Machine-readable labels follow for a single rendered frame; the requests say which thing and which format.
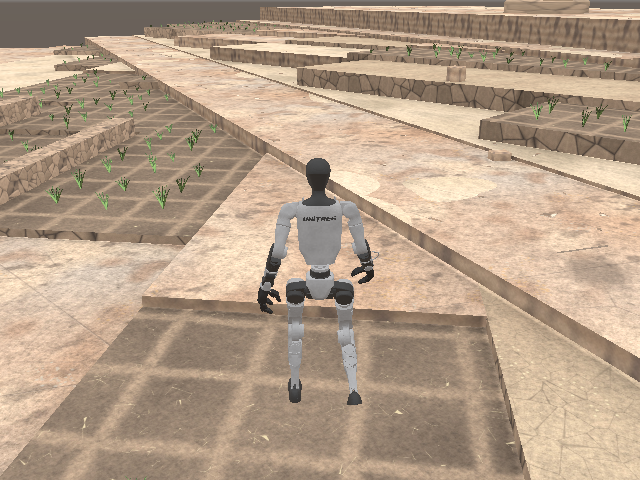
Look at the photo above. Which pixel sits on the robot left upper arm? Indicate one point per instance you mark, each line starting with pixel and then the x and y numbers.
pixel 288 211

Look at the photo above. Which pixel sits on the robot right hand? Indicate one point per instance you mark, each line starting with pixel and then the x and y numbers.
pixel 367 278

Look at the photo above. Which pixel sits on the robot head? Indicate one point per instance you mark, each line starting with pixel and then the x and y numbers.
pixel 318 173

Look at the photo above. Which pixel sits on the right robot forearm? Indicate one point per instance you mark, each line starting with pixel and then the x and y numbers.
pixel 366 259

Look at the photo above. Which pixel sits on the robot left hand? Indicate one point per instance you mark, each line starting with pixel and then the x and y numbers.
pixel 262 299

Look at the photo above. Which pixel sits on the right robot foot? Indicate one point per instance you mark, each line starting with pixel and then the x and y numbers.
pixel 354 399

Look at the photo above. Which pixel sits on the robot right upper arm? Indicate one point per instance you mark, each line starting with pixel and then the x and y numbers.
pixel 350 210

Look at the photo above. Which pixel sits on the left robot forearm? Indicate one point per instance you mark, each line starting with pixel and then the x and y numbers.
pixel 271 270

